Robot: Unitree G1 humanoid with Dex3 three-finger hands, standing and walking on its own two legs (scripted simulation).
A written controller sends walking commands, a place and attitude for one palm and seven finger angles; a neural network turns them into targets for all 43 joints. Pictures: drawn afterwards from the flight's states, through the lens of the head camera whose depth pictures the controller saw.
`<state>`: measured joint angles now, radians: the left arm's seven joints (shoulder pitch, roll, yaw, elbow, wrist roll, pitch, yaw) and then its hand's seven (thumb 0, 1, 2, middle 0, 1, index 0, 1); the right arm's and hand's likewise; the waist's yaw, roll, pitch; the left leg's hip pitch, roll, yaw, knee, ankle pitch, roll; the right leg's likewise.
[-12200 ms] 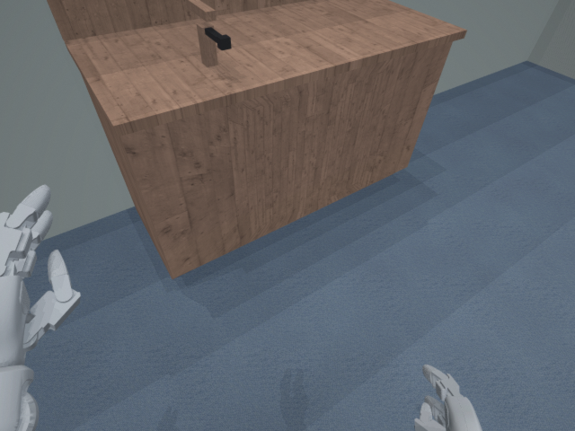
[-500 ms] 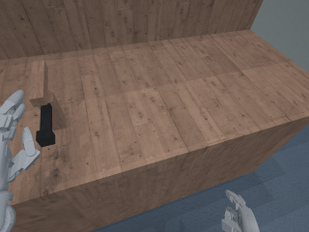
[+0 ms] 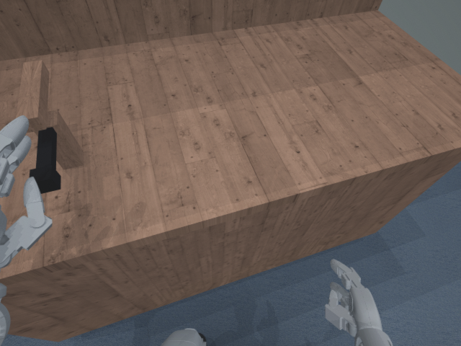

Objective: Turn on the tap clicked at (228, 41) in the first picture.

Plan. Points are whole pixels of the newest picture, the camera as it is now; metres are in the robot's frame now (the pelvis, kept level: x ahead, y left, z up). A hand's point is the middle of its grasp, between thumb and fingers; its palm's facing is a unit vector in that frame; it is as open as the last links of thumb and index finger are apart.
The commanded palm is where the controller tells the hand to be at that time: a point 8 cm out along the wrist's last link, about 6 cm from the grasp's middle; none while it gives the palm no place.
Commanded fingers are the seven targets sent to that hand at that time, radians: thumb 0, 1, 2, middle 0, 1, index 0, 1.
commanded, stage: come to a stop and stand still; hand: left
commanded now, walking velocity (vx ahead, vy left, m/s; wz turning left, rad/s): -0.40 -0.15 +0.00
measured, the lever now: (45, 179) +0.30 +0.30 +0.12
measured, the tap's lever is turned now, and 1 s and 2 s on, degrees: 0 0 0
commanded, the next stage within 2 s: look again from close up in 1.16 s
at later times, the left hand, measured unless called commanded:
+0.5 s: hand (32, 229) +0.21 +0.26 +0.17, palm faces +0.39 -0.83 -0.40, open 7.4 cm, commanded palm +0.15 +0.29 +0.18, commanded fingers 0.00 0.90 0.90 -0.20 -0.30 -0.20 -0.30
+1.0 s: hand (55, 186) +0.27 +0.26 +0.16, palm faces +0.37 -0.84 -0.38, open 7.4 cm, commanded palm +0.21 +0.29 +0.18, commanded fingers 0.00 0.90 0.90 -0.20 -0.30 -0.20 -0.30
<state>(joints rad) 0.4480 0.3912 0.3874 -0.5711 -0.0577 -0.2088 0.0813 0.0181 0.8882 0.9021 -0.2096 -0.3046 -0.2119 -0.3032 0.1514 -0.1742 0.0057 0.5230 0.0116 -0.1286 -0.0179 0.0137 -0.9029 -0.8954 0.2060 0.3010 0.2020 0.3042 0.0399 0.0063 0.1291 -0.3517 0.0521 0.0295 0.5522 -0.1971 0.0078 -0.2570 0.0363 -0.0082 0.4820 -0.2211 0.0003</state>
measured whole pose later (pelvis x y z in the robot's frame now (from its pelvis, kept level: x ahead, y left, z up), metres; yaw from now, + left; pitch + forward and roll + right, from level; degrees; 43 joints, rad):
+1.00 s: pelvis +0.05 +0.01 +0.01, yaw +0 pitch +0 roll -1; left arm 0.46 0.37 0.35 -0.53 -0.04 -0.16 0.12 0.02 0.89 0.90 -0.21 -0.31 -0.21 -0.30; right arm 0.16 -0.19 0.01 0.57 0.02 -0.09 -0.02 0.01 -0.90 -0.90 0.21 0.30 0.20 0.30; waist 0.02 -0.02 0.08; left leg -0.23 0.00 0.01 0.48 -0.24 0.03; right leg -0.12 0.00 0.00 0.38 -0.25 0.02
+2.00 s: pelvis -0.04 +0.02 +0.00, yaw +1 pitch -5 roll -4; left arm 0.34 0.37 0.37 -0.47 -0.01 -0.19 0.07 0.02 0.89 0.90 -0.21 -0.30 -0.21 -0.30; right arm 0.22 -0.15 0.01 0.55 0.02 -0.15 0.03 0.02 -0.90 -0.90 0.21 0.30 0.20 0.30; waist 0.04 0.00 0.13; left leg -0.34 0.05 0.04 0.59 -0.22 0.04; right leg -0.23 0.03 -0.01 0.51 -0.28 -0.01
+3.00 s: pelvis -0.06 +0.03 +0.00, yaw -3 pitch -3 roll -1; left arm 0.40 0.37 0.36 -0.36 -0.02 -0.24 0.07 0.02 0.88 0.90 -0.21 -0.31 -0.22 -0.30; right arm 0.25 -0.17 0.04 0.57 0.01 -0.16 -0.01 0.01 -0.90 -0.90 0.21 0.30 0.20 0.30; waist 0.03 -0.03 0.03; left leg -0.24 -0.03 0.06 0.50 -0.22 0.07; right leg -0.23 -0.01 0.01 0.47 -0.20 0.02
